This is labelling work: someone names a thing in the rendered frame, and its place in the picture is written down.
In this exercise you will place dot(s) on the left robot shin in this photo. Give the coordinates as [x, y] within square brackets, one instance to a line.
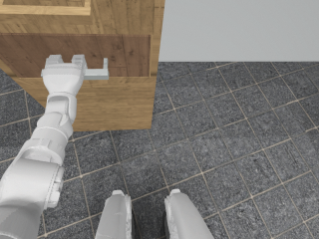
[128, 224]

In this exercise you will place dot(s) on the robot left thigh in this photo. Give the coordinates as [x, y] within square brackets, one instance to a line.
[115, 216]

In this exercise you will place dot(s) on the left robot upper arm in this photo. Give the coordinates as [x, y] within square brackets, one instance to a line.
[32, 186]

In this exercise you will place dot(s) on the left robot forearm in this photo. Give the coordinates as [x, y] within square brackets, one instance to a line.
[50, 137]

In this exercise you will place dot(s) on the handle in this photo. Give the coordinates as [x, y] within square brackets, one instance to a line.
[46, 15]
[93, 74]

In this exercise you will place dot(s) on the cabinet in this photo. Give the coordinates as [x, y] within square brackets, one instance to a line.
[119, 103]

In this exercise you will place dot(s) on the drawer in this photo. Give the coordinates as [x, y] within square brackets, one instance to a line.
[26, 53]

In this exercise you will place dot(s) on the left robot hand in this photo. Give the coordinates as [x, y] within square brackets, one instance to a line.
[64, 77]

